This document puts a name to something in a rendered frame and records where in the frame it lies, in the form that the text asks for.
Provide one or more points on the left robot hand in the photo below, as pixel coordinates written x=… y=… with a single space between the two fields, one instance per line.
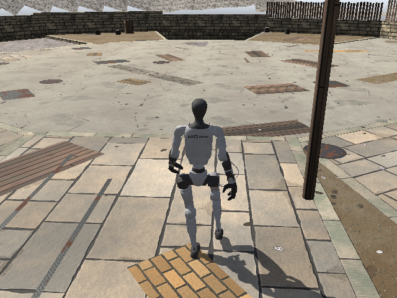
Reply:
x=174 y=170

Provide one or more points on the right robot hand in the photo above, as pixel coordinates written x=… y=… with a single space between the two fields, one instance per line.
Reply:
x=233 y=190

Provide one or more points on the right robot upper arm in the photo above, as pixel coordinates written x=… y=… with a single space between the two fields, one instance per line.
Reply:
x=221 y=143

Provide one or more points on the humanoid robot torso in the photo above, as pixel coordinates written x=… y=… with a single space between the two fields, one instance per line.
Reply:
x=198 y=150

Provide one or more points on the robot left foot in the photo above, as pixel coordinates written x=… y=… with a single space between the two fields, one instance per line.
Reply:
x=194 y=253

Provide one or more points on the right robot forearm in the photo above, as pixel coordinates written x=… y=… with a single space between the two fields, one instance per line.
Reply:
x=228 y=170

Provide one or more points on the left robot upper arm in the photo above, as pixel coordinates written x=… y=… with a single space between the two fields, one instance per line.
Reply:
x=176 y=140

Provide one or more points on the left robot forearm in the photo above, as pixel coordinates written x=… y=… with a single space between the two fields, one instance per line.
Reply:
x=172 y=161

